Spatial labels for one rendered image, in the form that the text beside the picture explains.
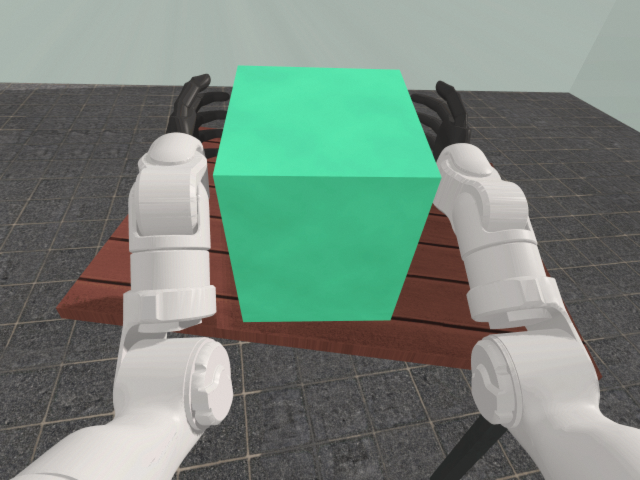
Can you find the right robot upper arm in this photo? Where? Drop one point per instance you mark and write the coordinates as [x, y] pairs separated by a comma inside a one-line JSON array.
[[540, 385]]

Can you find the table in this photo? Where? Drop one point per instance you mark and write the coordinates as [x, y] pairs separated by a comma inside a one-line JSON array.
[[431, 323]]

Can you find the carton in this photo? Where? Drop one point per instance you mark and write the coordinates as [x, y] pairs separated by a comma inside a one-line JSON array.
[[324, 179]]

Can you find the right robot forearm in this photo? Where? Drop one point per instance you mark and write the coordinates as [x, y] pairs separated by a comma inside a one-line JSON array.
[[489, 216]]

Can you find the left robot forearm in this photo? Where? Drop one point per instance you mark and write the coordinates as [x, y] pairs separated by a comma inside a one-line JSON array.
[[169, 235]]

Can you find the left robot upper arm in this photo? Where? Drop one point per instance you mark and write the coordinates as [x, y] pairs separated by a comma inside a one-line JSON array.
[[167, 393]]

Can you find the left robot hand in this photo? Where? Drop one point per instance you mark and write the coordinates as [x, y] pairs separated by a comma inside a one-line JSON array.
[[185, 118]]

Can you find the right robot hand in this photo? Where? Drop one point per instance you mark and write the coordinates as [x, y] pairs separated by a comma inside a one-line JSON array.
[[453, 126]]

